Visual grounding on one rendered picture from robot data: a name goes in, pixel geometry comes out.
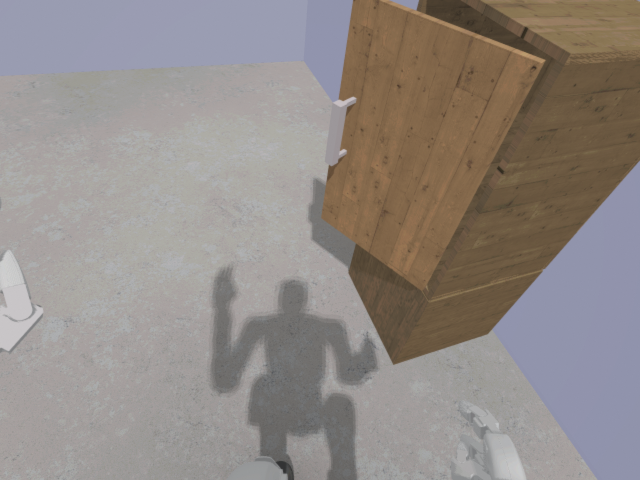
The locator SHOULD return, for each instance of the left robot shin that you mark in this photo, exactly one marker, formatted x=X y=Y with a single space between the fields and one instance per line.
x=267 y=459

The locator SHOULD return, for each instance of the right robot hand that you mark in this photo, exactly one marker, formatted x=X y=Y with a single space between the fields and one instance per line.
x=496 y=459

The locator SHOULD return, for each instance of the handle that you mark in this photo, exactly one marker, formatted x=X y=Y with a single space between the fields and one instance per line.
x=336 y=127

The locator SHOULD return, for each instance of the cupboard door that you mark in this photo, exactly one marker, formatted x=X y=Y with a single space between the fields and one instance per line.
x=434 y=104

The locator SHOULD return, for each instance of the left robot hand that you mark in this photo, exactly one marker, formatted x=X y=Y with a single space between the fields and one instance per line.
x=20 y=316

